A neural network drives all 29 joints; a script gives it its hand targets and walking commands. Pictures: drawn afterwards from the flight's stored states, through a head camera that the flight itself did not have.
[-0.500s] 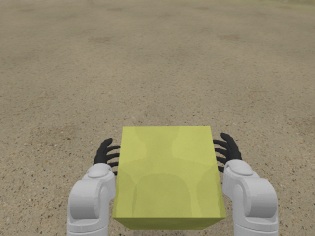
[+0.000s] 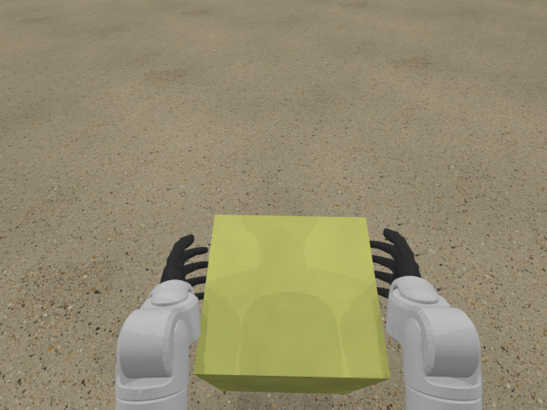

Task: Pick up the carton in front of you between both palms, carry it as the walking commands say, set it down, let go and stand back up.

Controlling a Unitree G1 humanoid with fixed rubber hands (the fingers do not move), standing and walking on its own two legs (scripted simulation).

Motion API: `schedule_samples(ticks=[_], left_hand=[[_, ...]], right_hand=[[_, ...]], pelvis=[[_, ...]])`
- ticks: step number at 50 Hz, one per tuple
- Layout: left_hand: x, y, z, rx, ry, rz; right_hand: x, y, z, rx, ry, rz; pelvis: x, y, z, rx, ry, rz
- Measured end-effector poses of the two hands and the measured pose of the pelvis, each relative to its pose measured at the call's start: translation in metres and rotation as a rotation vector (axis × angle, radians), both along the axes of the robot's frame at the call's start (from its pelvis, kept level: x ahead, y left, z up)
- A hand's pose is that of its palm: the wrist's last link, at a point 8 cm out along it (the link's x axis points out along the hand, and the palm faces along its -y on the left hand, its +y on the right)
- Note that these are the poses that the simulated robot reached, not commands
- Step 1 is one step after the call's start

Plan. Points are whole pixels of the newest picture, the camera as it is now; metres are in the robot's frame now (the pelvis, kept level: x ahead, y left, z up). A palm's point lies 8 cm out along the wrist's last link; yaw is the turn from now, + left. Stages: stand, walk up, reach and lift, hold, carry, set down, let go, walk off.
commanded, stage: carry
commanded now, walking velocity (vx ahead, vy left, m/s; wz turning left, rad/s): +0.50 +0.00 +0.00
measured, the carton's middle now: (286, 313) +0.29 +0.00 +0.01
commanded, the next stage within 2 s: none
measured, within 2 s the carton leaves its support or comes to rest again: neither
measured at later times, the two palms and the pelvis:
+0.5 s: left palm (199, 152) +0.59 +0.17 +0.10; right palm (342, 143) +0.59 -0.12 +0.12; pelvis +0.33 +0.03 +0.00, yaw -2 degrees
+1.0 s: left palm (223, 91) +0.86 +0.14 +0.12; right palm (334, 88) +0.86 -0.14 +0.11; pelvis +0.59 +0.01 +0.02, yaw +0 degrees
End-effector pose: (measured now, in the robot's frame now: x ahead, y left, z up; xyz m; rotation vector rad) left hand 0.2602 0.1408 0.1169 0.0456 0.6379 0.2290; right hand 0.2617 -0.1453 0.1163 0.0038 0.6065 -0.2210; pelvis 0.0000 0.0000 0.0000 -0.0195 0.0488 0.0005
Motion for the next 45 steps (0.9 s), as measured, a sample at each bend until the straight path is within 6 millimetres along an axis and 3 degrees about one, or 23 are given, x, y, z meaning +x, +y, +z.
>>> schedule_samples(ticks=[6,12,18,24,28,32,39,45], left_hand=[[0.062,-0.009,-0.014,0.006,0.140,0.027],[0.133,-0.007,0.002,-0.001,0.100,0.034],[0.221,0.001,0.015,-0.013,0.014,0.001],[0.319,0.023,-0.008,-0.040,0.002,-0.016],[0.369,0.031,-0.019,-0.038,0.102,-0.023],[0.415,0.032,-0.017,-0.044,0.138,-0.044],[0.493,0.031,0.001,-0.046,0.046,-0.005],[0.558,0.012,0.009,-0.018,-0.017,0.006]], right_hand=[[0.073,-0.009,-0.013,0.004,0.129,0.028],[0.146,-0.008,0.001,0.007,0.087,0.038],[0.225,0.000,0.017,0.001,0.000,0.003],[0.317,0.023,0.005,-0.031,-0.007,-0.017],[0.361,0.031,-0.006,-0.036,0.099,-0.028],[0.402,0.032,-0.004,-0.041,0.138,-0.047],[0.488,0.030,0.016,-0.030,0.047,-0.012],[0.562,0.011,0.010,-0.004,-0.015,-0.001]], pelvis=[[0.063,-0.015,0.019,0.025,0.015,0.024],[0.133,-0.016,0.031,0.044,0.024,0.012],[0.220,-0.001,0.025,0.033,0.021,0.005],[0.318,0.025,-0.001,0.037,-0.004,-0.027],[0.360,0.037,0.011,0.018,0.005,-0.047],[0.402,0.041,0.025,-0.004,0.016,-0.046],[0.478,0.031,0.030,-0.007,0.019,-0.030],[0.552,0.011,0.011,0.012,-0.003,-0.009]])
